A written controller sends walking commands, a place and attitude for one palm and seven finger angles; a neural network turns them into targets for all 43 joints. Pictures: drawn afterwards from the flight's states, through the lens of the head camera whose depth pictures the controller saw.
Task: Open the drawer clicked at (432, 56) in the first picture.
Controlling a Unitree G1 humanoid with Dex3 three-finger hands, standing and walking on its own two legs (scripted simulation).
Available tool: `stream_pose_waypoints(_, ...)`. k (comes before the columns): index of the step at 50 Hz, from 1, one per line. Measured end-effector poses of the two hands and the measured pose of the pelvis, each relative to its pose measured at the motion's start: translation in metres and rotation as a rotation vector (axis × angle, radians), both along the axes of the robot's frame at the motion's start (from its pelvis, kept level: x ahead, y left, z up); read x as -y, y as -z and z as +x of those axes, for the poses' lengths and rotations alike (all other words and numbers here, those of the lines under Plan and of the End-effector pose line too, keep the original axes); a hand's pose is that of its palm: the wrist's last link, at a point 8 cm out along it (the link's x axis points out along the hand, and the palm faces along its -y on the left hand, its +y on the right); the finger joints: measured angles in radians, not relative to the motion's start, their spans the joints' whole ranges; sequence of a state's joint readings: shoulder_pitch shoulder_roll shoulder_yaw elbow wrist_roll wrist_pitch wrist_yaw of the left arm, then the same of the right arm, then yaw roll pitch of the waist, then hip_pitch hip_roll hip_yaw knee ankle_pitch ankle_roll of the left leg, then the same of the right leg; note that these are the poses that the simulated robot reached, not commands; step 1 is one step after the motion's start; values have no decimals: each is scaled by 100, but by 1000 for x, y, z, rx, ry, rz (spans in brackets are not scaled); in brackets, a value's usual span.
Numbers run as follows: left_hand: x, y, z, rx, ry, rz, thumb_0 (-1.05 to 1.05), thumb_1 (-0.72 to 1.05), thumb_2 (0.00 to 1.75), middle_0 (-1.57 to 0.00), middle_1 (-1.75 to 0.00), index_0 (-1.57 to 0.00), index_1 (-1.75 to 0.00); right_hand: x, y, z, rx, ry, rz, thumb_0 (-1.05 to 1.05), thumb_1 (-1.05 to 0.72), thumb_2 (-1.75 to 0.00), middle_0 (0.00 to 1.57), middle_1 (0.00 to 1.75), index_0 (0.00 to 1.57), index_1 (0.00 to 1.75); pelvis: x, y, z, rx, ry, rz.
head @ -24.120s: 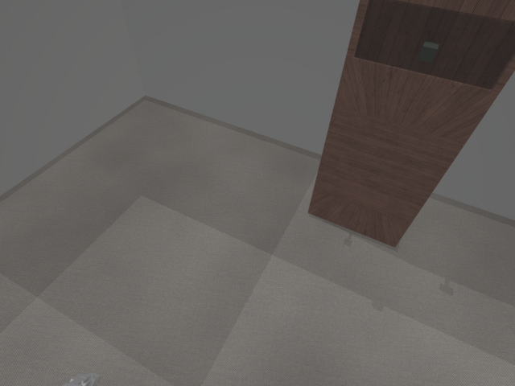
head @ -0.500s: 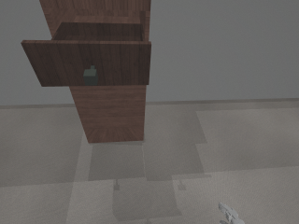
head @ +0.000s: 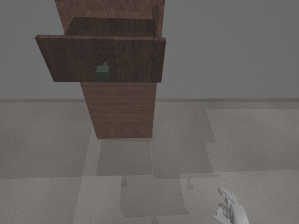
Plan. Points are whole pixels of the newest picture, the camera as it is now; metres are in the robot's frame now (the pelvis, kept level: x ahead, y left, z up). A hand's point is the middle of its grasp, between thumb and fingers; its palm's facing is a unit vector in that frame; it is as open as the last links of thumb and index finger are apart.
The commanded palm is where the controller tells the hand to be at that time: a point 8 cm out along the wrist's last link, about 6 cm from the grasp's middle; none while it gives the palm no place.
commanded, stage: stop stepping back and stand still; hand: left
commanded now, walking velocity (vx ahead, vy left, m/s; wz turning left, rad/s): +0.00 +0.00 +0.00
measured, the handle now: (104, 70) +0.54 +0.17 +0.13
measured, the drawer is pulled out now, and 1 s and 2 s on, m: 0.29 0.29 0.29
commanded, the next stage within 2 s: let the arm hang, fingers relaxed in 0.08 s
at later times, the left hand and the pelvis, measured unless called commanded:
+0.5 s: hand out of the picture +0.00 +0.17 -0.18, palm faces +0.04 -0.98 -0.19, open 6.9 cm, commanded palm none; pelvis -0.02 +0.00 -0.01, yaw +2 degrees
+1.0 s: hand out of the picture -0.03 +0.21 -0.16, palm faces +0.06 -0.96 -0.29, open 7.3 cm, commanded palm none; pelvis -0.03 +0.00 +0.01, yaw +2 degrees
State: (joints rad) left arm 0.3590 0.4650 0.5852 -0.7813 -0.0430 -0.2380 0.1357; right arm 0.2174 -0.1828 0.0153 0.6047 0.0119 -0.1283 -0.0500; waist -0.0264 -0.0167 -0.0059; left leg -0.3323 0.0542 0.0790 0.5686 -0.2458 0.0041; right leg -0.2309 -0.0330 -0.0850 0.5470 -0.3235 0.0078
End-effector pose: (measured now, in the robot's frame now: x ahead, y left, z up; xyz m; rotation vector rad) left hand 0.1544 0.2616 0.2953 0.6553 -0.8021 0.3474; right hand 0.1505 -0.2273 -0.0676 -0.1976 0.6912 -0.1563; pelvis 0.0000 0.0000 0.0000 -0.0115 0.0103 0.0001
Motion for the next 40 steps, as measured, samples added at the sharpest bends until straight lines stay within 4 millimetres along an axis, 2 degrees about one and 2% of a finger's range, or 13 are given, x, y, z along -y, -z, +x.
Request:
stream_pose_waypoints(4,6,-19,-10,76,16,110,1,88,89,-22,-30,-22,-31,-17,0,10,-2,-42,25,1,-90,-90,20,30,20,30,0,-1,-1,-8,-1,-8)
stream_pose_waypoints(9,-9,-37,-10,141,-46,116,1,88,89,-22,-30,-22,-31,-26,4,14,-16,-60,56,1,-90,-89,20,30,21,30,-2,-4,-3,-5,-3,-17)
stream_pose_waypoints(11,-23,-14,13,18,-40,21,0,89,90,-21,-30,-22,-30,-22,12,13,-4,-80,72,1,-90,-89,20,30,21,30,-5,-2,-5,-16,-10,-15)
stream_pose_waypoints(13,-41,49,47,-307,-95,-119,0,90,90,-20,-30,-21,-30,-12,26,10,-37,-91,73,1,-90,-89,20,30,21,30,-8,2,-8,-21,-18,-2)
stream_pose_waypoints(15,-50,139,63,-695,-170,-253,0,91,90,-20,-30,-20,-30,1,41,3,-84,-71,71,1,-90,-89,20,30,21,30,-8,7,-13,-17,-25,22)
stream_pose_waypoints(16,-48,188,60,-890,-203,-313,0,91,90,-20,-30,-20,-30,8,48,-3,-108,-56,70,1,-90,-89,20,30,21,30,-7,8,-15,-12,-24,27)
stream_pose_waypoints(18,-32,281,29,-1258,-247,-415,0,91,90,-19,-30,-19,-30,20,58,-22,-170,-16,66,1,-90,-89,20,30,21,30,-5,8,-19,0,-26,25)
stream_pose_waypoints(20,-3,355,-22,-1565,-255,-517,1,92,90,-19,-30,-19,-30,30,63,-49,-264,14,42,1,-90,-89,20,30,20,30,-2,7,-20,13,-28,25)
stream_pose_waypoints(23,45,427,-111,-1911,-258,-695,1,93,89,-20,-30,-20,-30,39,66,-98,-441,47,-12,1,-91,-89,20,30,20,30,0,7,-22,34,-29,7)
stream_pose_waypoints(27,39,446,-199,-2085,-430,-841,-1,105,89,-21,-30,-21,-30,38,60,-166,-694,69,-50,1,-91,-89,19,30,20,30,6,1,-24,43,-47,-7)
stream_pose_waypoints(32,32,431,-275,-2236,-573,-886,0,100,89,-21,-30,-21,-30,25,56,-216,-870,86,-21,1,-91,-90,19,30,20,30,5,-5,-26,32,-58,-12)
stream_pose_waypoints(36,25,417,-301,-2280,-652,-872,0,96,89,-21,-30,-21,-30,13,63,-224,-881,92,26,1,-91,-89,20,30,20,30,3,-7,-28,34,-55,-8)
stream_pose_waypoints(40,17,411,-295,-2243,-673,-842,1,93,89,-21,-30,-21,-30,4,73,-210,-827,81,68,1,-90,-89,20,30,20,30,3,-8,-30,41,-49,-2)
